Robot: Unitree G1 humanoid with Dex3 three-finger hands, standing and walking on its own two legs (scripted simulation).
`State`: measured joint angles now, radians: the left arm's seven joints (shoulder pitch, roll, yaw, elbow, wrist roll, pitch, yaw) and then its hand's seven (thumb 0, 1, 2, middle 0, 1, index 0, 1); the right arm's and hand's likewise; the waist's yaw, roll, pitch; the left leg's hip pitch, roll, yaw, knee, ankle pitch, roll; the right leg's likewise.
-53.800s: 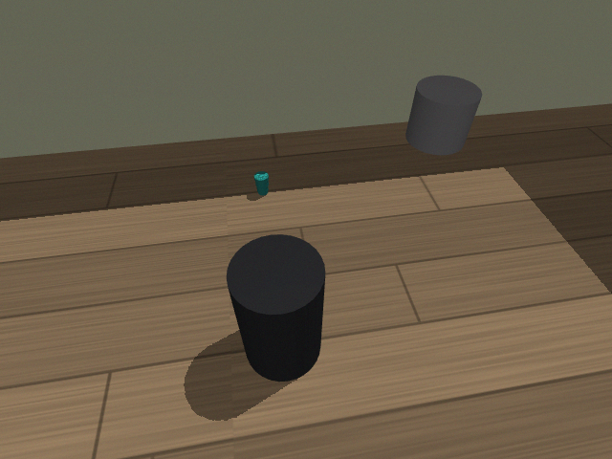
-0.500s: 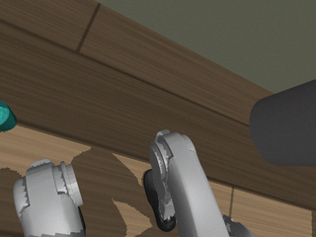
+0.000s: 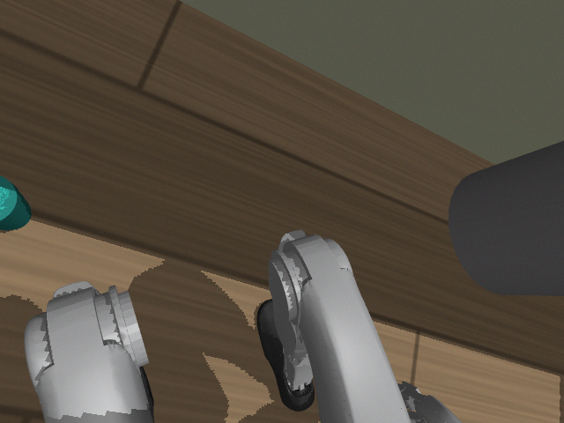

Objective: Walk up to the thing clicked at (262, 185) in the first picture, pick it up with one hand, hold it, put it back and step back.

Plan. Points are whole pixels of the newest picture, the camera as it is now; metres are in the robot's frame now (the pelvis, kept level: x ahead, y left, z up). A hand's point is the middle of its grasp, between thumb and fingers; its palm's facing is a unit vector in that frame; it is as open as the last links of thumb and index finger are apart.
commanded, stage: withdraw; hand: left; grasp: from above
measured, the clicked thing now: out of the picture +0.44 +0.30 -0.25
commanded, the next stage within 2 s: home in 0.80 s
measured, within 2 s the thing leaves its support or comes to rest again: neither
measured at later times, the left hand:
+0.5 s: hand out of the picture +0.41 +0.34 -0.02, palm faces -0.49 -0.11 -0.87, open 14.1 cm
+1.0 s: hand out of the picture +0.45 +0.34 -0.11, palm faces -0.33 -0.07 -0.94, open 13.8 cm
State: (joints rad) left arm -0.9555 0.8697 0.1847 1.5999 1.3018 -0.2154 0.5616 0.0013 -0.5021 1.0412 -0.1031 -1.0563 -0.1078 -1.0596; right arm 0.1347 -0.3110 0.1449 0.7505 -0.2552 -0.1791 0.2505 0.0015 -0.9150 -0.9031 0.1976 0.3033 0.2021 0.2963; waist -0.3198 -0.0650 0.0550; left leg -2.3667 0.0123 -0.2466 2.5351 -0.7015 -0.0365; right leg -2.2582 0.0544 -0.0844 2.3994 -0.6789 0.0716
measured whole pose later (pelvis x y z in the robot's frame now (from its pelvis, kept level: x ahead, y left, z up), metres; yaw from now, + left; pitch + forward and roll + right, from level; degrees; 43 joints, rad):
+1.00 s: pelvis -0.01 +0.00 +0.03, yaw +4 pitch +33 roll -8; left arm -0.99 0.79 0.13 1.40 1.28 -0.18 0.41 0.00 -0.48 0.96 -0.14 -0.97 -0.14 -0.97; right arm 0.20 -0.25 0.08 0.75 -0.15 -0.05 0.13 0.00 -0.91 -0.90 0.20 0.30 0.20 0.30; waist -0.28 0.00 -0.05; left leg -2.34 0.01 -0.16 2.39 -0.64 -0.02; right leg -2.25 0.02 -0.03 2.31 -0.65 0.06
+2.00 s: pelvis +0.05 +0.00 +0.36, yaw +12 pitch +18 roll -3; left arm 0.28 0.26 0.05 0.03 -0.01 0.41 0.08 0.01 0.89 0.90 -0.21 -0.30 -0.21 -0.30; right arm 0.23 -0.20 0.05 0.55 0.03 -0.13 -0.14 0.01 -0.91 -0.90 0.20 0.30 0.20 0.30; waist -0.07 0.04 -0.18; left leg -1.05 0.05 -0.08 1.27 -0.54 -0.03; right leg -0.99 -0.02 -0.05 1.21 -0.54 0.03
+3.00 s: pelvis +0.08 +0.00 +0.41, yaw +13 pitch +10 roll -3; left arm 0.50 0.22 0.04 -0.14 -0.06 0.46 0.02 0.01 0.90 0.90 -0.20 -0.30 -0.20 -0.30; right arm 0.30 -0.22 0.03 0.56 0.00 -0.25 -0.19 0.01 -0.90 -0.90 0.20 0.30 0.20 0.30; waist -0.04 0.04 -0.17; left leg -0.70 0.04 -0.06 1.01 -0.48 -0.02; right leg -0.64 -0.02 -0.04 0.95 -0.48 0.03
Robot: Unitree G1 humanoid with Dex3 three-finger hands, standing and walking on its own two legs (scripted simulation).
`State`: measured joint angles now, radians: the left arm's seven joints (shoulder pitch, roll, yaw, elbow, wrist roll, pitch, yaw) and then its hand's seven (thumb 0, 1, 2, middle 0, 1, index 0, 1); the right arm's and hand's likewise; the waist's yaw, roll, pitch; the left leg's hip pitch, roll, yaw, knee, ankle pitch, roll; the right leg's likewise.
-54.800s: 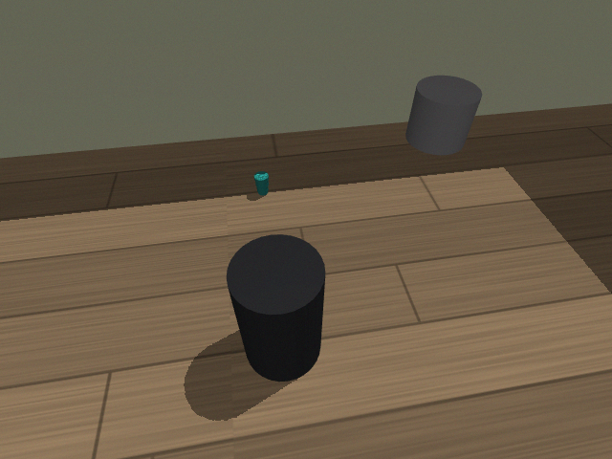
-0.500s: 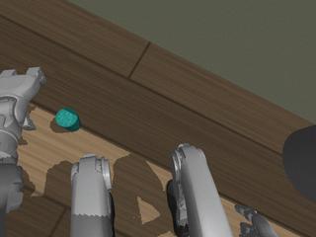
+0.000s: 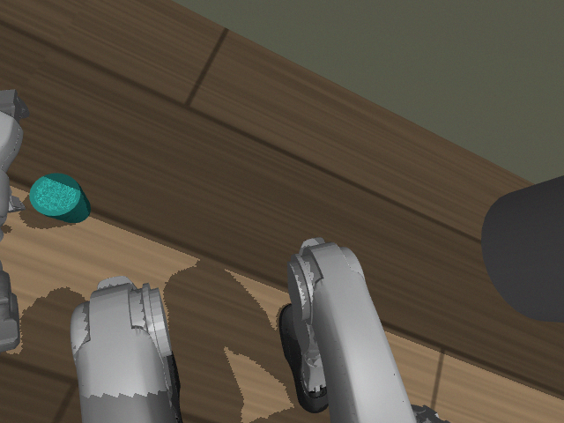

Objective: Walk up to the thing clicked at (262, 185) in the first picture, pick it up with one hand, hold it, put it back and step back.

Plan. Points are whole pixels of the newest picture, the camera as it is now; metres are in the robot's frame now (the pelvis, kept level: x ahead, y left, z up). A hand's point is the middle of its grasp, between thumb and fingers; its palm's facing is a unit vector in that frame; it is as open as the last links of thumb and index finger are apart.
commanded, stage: home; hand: left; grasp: from above
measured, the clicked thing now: (66, 202) +0.47 +0.27 -0.28
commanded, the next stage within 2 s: none
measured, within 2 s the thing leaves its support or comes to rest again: neither
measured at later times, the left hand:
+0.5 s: hand out of the picture +0.35 +0.28 +0.05, palm faces -0.26 -0.61 -0.75, open 8.2 cm
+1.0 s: hand out of the picture +0.25 +0.21 +0.26, palm faces +0.15 -0.95 -0.29, open 7.4 cm
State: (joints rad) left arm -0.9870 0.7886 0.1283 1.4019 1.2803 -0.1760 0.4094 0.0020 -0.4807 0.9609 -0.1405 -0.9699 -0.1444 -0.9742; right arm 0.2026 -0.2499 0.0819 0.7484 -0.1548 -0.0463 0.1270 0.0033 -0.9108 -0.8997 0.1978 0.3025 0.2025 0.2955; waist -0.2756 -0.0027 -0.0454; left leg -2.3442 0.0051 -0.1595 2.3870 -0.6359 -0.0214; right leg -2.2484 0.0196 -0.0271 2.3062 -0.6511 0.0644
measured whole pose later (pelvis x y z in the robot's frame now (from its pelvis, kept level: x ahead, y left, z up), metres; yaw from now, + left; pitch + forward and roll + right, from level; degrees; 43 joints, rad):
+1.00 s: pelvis +0.06 +0.00 +0.33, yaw +8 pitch +18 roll -3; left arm 0.28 0.26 0.05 0.03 -0.01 0.41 0.08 0.01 0.89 0.90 -0.21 -0.30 -0.21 -0.30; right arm 0.23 -0.20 0.05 0.55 0.03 -0.13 -0.14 0.01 -0.91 -0.90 0.20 0.30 0.20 0.30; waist -0.07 0.04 -0.18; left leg -1.05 0.05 -0.08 1.27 -0.54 -0.03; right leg -0.99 -0.02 -0.05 1.21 -0.54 0.03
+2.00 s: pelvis +0.09 +0.00 +0.38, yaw +9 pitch +10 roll -3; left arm 0.50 0.22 0.04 -0.14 -0.06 0.46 0.02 0.01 0.90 0.90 -0.20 -0.30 -0.20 -0.30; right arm 0.30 -0.22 0.03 0.56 0.00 -0.25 -0.19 0.01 -0.90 -0.90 0.20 0.30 0.20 0.30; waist -0.04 0.04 -0.17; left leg -0.70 0.04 -0.06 1.01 -0.48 -0.02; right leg -0.64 -0.02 -0.04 0.95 -0.48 0.03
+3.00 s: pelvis +0.09 +0.00 +0.38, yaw +9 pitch +10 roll -3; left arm 0.51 0.23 0.03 -0.15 -0.06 0.46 0.02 0.01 0.90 0.90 -0.20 -0.30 -0.20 -0.30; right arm 0.29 -0.22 0.02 0.54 0.00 -0.23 -0.18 0.01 -0.90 -0.90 0.20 0.30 0.20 0.30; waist -0.04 0.04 -0.17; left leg -0.70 0.04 -0.06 1.02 -0.49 -0.02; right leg -0.64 -0.02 -0.04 0.95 -0.48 0.03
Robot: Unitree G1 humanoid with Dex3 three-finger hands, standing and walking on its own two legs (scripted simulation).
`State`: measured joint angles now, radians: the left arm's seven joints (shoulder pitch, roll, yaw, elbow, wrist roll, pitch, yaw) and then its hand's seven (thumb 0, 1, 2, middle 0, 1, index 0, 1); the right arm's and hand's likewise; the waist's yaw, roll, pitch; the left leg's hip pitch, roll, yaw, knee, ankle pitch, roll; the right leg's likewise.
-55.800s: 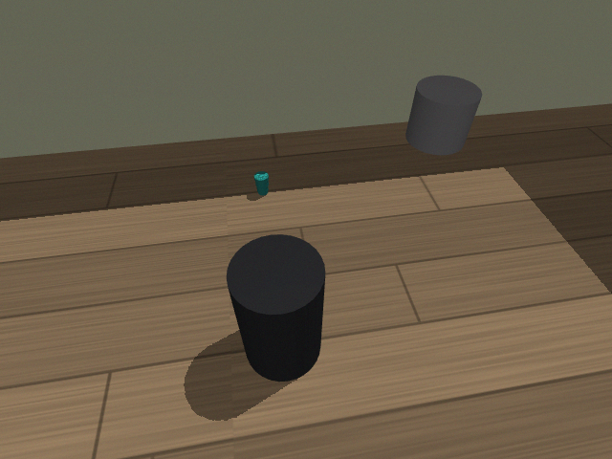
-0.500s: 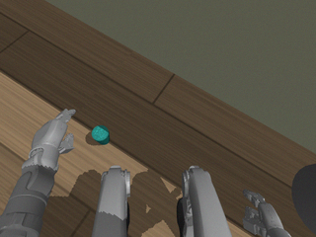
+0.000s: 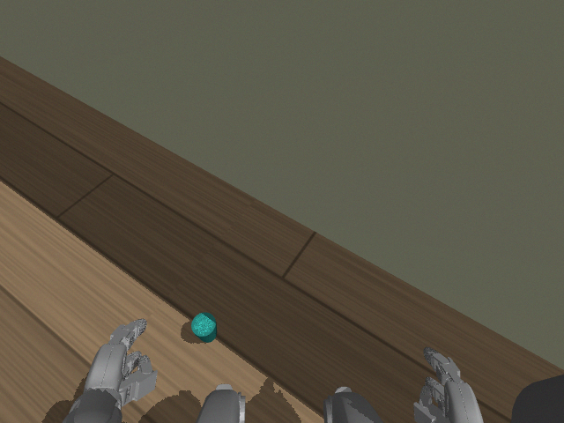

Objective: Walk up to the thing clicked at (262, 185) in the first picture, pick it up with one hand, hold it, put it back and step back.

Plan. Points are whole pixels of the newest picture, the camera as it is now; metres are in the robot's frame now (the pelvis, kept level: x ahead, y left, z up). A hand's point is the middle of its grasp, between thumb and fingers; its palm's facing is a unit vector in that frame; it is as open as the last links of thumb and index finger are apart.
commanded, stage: home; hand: left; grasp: from above
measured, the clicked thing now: (206, 329) +0.44 +0.22 -0.61
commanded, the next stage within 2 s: none
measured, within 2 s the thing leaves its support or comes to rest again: neither
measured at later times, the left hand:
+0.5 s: hand (128, 400) +0.18 +0.19 +0.01, palm faces +0.09 -0.98 -0.19, open 7.4 cm
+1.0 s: hand (133, 396) +0.18 +0.18 +0.01, palm faces +0.07 -0.98 -0.20, open 7.4 cm
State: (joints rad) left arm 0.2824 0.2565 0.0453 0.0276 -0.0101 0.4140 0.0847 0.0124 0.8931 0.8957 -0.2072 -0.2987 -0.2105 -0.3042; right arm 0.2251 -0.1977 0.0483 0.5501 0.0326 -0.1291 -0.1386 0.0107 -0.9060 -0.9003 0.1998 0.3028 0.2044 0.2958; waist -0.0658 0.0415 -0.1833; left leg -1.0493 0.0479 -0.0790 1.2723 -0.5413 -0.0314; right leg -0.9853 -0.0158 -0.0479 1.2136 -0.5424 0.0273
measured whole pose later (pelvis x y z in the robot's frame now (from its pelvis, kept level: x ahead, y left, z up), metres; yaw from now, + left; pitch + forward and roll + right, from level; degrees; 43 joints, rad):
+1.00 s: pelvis +0.02 +0.00 +0.05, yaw +1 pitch +10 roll -3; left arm 0.50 0.22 0.04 -0.14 -0.06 0.46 0.02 0.01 0.90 0.90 -0.20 -0.30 -0.20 -0.30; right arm 0.30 -0.22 0.03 0.56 0.00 -0.25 -0.19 0.01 -0.90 -0.90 0.20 0.30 0.20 0.30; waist -0.04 0.04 -0.17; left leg -0.70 0.04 -0.06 1.01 -0.48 -0.02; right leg -0.64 -0.02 -0.04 0.95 -0.48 0.03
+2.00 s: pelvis +0.03 +0.00 +0.05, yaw +1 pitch +10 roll -3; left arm 0.51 0.23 0.03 -0.15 -0.06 0.46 0.02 0.01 0.90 0.90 -0.20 -0.30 -0.20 -0.30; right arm 0.29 -0.22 0.02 0.54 0.00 -0.23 -0.18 0.01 -0.90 -0.90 0.20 0.30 0.20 0.30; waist -0.04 0.04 -0.17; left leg -0.70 0.04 -0.06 1.02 -0.49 -0.02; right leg -0.64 -0.02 -0.04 0.95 -0.48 0.03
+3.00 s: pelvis +0.02 +0.01 +0.11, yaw +1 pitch -4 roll +0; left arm 0.22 0.28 0.04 1.07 0.03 0.02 0.04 0.01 0.90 0.90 -0.20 -0.30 -0.21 -0.30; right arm 0.17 -0.27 -0.04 1.06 -0.03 0.00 -0.03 0.01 -0.91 -0.90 0.20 0.30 0.20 0.30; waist 0.03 0.01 0.07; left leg -0.16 0.00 -0.01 0.47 -0.24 0.00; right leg -0.12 -0.07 -0.02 0.45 -0.25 0.05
